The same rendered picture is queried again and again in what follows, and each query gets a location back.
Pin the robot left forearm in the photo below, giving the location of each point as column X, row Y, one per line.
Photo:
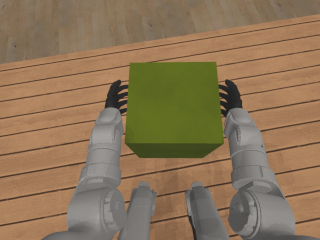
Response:
column 103, row 154

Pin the left robot upper arm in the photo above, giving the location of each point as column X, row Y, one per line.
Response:
column 96, row 214

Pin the left robot shin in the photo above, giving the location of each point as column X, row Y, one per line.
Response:
column 142, row 183

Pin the right robot upper arm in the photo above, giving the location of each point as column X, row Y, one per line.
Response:
column 259, row 216

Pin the robot right forearm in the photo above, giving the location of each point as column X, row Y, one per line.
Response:
column 248, row 155

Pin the left robot thigh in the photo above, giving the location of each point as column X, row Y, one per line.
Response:
column 140, row 209

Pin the robot right hand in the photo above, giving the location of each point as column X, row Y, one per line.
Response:
column 232, row 97

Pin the robot left hand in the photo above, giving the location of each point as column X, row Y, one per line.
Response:
column 113, row 97

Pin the carton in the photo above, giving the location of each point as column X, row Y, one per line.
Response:
column 173, row 109

